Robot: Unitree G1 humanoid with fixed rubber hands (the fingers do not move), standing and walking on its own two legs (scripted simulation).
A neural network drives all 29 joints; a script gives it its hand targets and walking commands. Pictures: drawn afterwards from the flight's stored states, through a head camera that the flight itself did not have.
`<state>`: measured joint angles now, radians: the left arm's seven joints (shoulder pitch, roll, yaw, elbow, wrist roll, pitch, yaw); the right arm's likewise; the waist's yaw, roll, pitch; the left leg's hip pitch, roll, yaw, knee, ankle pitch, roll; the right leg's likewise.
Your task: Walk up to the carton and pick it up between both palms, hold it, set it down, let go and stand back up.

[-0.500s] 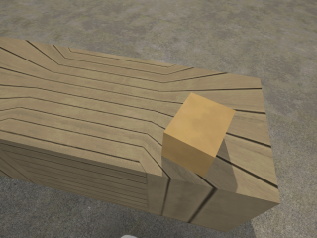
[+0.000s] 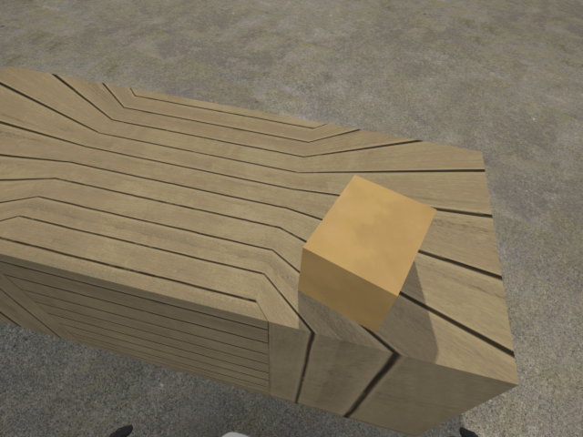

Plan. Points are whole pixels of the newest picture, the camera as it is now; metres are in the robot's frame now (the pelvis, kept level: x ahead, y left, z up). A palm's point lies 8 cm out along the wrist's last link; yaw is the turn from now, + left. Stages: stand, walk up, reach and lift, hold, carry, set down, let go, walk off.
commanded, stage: walk up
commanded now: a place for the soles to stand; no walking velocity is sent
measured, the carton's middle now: (364, 251) +0.47 -0.12 -0.10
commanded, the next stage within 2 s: reach and lift in 0.02 s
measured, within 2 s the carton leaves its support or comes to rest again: neither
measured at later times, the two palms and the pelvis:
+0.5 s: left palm (150, 409) +0.17 +0.21 -0.10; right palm out of the picture +0.13 -0.25 -0.07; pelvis -0.01 -0.02 +0.00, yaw -7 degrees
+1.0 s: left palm (137, 373) +0.20 +0.23 -0.06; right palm out of the picture +0.14 -0.21 -0.06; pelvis +0.02 +0.03 +0.02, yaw -9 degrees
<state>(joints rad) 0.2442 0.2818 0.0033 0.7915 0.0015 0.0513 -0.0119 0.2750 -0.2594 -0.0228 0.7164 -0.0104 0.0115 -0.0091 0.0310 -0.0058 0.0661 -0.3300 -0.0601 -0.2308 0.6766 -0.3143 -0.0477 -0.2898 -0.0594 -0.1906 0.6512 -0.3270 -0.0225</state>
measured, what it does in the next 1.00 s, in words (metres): stands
